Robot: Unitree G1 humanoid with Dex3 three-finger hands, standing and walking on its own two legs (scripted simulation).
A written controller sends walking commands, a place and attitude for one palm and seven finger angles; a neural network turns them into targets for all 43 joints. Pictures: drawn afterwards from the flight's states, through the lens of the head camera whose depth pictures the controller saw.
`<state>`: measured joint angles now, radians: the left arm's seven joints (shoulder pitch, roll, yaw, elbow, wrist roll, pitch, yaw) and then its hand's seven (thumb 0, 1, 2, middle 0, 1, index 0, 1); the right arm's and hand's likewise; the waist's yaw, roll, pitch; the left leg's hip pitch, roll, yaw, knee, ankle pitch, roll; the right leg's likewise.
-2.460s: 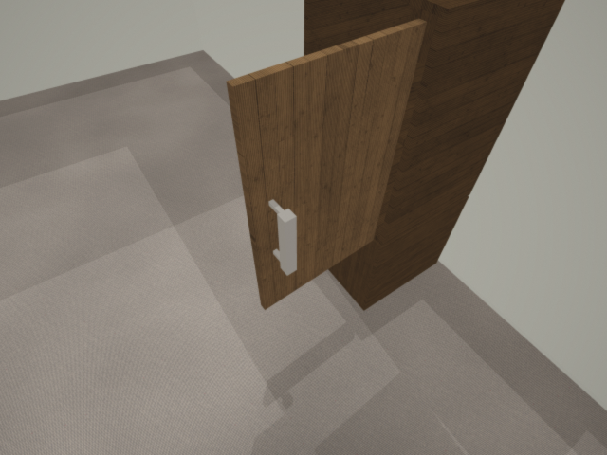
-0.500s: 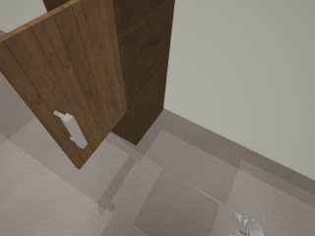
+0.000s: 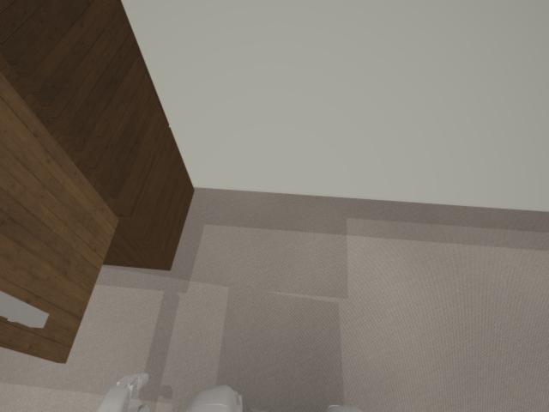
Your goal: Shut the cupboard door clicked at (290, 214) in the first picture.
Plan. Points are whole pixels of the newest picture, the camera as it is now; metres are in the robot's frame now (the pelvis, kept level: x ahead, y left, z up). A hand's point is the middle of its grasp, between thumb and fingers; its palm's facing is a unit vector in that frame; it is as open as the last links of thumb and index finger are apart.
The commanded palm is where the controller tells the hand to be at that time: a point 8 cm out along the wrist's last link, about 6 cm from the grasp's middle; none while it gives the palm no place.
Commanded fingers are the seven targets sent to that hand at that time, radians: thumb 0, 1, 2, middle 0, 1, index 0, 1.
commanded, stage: walk to a spot facing it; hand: left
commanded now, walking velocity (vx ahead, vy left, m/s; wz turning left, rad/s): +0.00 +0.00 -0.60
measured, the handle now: out of the picture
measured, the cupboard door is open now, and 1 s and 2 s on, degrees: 93 93 93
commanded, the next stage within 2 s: turn to face it in 1.44 s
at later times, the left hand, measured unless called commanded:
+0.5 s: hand (190, 357) +0.21 +0.16 -0.15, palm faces -0.30 -0.94 -0.19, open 7.4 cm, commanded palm none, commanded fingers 0.00 0.90 0.90 -0.20 -0.30 -0.20 -0.30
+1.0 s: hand (263, 297) +0.32 +0.04 -0.17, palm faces -0.44 -0.88 -0.16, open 7.4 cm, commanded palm none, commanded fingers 0.00 0.90 0.90 -0.20 -0.30 -0.20 -0.30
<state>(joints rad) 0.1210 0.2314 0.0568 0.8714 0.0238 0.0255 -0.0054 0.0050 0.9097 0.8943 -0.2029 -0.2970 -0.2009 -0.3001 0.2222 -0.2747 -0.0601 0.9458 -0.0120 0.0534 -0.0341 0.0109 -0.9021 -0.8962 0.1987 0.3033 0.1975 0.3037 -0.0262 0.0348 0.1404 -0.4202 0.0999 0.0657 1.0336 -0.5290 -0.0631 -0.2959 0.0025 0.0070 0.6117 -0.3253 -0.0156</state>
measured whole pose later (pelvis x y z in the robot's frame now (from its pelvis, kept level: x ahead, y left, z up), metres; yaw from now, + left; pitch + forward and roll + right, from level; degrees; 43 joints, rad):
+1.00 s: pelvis +0.24 -0.11 +0.01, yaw -31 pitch +1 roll -1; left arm 0.33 0.18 0.06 1.01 0.03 -0.04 -0.02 0.01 0.91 0.89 -0.21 -0.30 -0.20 -0.30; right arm 0.12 -0.19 -0.05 0.90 -0.02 -0.04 0.02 0.01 -0.90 -0.90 0.20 0.30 0.20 0.30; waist 0.03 -0.03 0.06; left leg -0.48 0.07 0.06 0.64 -0.20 -0.05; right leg -0.04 0.04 0.03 0.41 -0.38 -0.03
